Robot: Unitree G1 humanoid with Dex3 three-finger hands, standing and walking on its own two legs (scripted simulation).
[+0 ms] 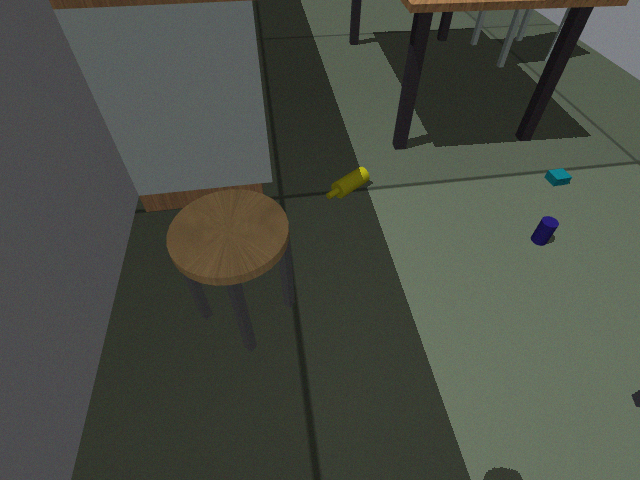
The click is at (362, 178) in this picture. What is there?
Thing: lying bottle
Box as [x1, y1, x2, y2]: [326, 167, 369, 198]
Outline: 367,171 363,167 358,167 335,181 331,185 332,189 326,194 327,197 330,198 334,195 342,197 361,185 369,178
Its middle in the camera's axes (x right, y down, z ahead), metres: +0.11 -0.24 +1.86
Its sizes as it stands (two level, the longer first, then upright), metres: 0.239 0.083 0.083
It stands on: the floor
